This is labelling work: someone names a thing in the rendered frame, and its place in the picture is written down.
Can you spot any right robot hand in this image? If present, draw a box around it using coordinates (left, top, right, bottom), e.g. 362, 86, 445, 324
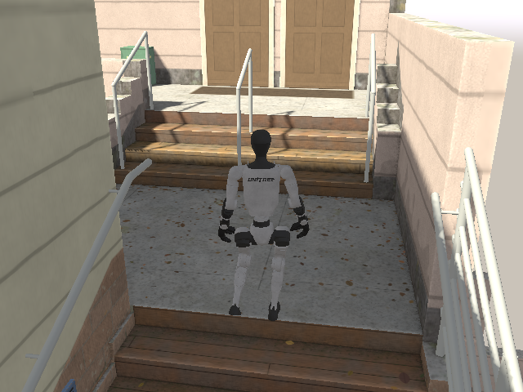
290, 222, 309, 238

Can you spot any robot left foot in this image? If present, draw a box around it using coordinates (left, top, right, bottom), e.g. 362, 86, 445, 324
229, 304, 241, 315

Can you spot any robot right forearm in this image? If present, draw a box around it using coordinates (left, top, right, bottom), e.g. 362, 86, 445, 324
293, 196, 308, 225

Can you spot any robot left forearm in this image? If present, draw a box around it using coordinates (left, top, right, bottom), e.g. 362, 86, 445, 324
219, 198, 234, 229

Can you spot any left robot upper arm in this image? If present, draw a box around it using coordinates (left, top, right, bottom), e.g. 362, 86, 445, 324
225, 165, 244, 210

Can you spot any right robot upper arm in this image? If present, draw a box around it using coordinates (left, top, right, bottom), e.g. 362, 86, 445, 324
278, 164, 302, 208

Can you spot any left robot hand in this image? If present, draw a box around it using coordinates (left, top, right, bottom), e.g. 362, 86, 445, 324
218, 226, 235, 243

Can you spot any right robot thigh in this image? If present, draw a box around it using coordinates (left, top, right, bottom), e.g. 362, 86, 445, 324
271, 226, 290, 272

